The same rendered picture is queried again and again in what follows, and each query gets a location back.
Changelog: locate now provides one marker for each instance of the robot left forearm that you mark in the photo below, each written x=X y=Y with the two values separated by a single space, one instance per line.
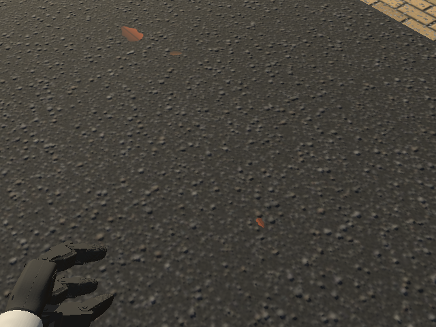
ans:
x=18 y=318

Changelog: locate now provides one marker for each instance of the left robot hand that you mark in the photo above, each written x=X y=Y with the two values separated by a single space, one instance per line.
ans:
x=39 y=290

